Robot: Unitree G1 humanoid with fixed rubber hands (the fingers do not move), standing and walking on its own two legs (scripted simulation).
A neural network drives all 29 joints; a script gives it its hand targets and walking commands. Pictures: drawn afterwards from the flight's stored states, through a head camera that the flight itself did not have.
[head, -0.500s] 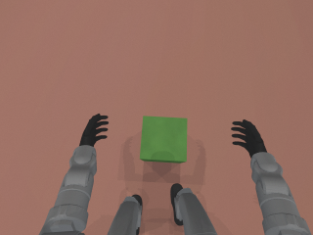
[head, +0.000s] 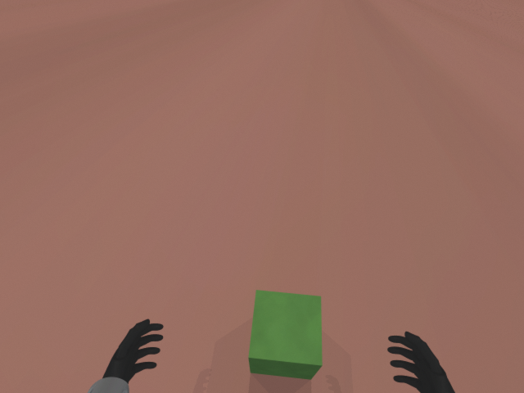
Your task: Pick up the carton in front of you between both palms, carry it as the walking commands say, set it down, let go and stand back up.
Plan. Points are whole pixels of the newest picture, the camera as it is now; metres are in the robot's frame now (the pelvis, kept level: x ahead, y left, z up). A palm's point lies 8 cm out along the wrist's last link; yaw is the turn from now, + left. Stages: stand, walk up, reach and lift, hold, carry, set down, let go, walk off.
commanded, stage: let go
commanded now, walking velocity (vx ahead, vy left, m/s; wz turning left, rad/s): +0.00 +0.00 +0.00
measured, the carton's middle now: (284, 336) +0.37 -0.06 -0.65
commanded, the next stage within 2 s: stand in 0.38 s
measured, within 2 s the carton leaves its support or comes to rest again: neither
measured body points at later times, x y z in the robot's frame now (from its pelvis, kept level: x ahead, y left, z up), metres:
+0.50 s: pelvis +0.01 -0.02 -0.01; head +0.02 -0.02 +0.44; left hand +0.16 +0.24 -0.09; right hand +0.18 -0.28 -0.08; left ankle -0.04 +0.11 -0.74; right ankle +0.01 -0.13 -0.74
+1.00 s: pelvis +0.02 -0.02 +0.00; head +0.02 -0.03 +0.45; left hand +0.14 +0.28 -0.10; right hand +0.16 -0.31 -0.10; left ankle -0.04 +0.11 -0.74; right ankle +0.01 -0.13 -0.74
